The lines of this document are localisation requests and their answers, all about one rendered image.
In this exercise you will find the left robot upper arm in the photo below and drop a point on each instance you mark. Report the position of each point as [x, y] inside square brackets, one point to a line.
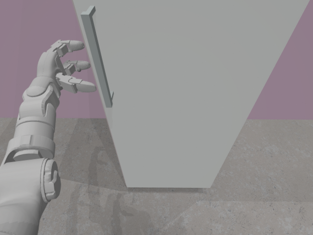
[26, 187]

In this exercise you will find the left robot hand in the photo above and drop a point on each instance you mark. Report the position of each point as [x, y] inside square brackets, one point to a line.
[50, 65]

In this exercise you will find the handle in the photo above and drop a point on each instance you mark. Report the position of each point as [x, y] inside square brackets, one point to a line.
[96, 54]

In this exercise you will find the left robot forearm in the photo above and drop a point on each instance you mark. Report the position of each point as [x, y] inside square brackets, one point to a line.
[35, 127]

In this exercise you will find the fridge door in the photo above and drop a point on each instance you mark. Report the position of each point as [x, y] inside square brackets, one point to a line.
[185, 76]

